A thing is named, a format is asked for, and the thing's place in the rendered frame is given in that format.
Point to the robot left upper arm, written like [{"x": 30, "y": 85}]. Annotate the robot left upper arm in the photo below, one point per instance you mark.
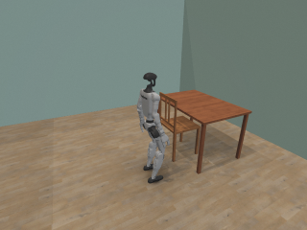
[{"x": 139, "y": 103}]

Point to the robot right hand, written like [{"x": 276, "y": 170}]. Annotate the robot right hand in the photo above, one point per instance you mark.
[{"x": 164, "y": 138}]

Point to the robot left hand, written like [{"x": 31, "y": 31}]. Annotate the robot left hand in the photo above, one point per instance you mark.
[{"x": 141, "y": 126}]

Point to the robot right forearm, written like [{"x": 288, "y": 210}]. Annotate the robot right forearm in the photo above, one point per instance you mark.
[{"x": 158, "y": 125}]

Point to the robot right foot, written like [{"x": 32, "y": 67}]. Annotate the robot right foot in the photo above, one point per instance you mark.
[{"x": 157, "y": 178}]

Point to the robot right upper arm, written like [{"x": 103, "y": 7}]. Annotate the robot right upper arm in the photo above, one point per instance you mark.
[{"x": 155, "y": 99}]

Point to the chair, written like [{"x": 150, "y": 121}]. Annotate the chair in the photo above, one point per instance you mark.
[{"x": 177, "y": 125}]

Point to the table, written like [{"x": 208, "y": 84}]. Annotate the table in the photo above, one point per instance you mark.
[{"x": 206, "y": 110}]

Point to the robot right thigh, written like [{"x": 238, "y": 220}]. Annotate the robot right thigh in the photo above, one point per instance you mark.
[{"x": 157, "y": 137}]

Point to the robot left forearm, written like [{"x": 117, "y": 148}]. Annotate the robot left forearm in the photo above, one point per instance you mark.
[{"x": 141, "y": 115}]

